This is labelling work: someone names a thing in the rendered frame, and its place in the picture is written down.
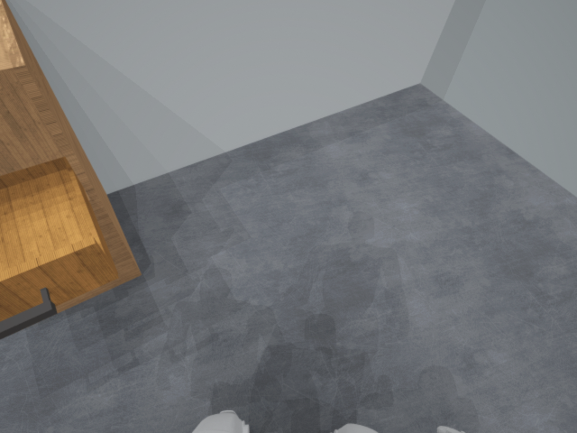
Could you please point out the handle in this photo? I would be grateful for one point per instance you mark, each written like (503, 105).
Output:
(28, 317)

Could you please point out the drawer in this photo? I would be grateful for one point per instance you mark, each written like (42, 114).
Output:
(49, 237)

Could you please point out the left robot thigh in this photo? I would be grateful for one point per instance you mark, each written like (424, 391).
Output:
(222, 423)

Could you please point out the cabinet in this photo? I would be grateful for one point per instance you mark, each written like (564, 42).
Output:
(34, 130)

